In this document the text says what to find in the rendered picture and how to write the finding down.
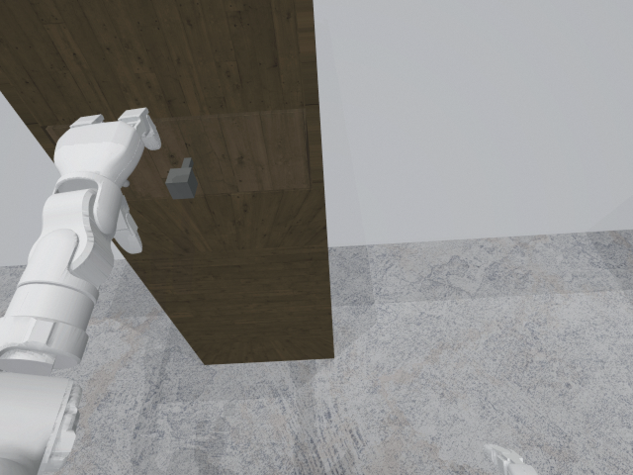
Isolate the handle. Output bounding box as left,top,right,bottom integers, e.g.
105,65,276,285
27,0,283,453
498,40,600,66
165,157,198,200

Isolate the drawer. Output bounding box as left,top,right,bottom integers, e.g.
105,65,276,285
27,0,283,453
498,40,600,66
46,108,310,199

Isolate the left robot hand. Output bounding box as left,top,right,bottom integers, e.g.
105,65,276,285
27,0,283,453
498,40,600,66
54,108,161,254

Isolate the cabinet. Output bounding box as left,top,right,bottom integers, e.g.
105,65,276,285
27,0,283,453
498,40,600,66
0,0,334,365

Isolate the robot left upper arm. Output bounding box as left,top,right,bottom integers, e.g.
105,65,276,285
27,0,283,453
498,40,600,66
0,371,82,475

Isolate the left robot forearm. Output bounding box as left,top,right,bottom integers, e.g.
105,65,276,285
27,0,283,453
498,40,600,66
0,171,123,376

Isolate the right robot hand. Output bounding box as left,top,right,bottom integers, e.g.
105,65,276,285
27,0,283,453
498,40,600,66
483,443,538,475

